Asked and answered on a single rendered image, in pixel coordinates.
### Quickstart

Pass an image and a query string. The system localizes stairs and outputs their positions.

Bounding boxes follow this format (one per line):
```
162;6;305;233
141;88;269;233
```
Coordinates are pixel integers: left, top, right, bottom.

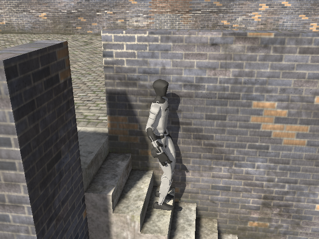
82;137;238;239

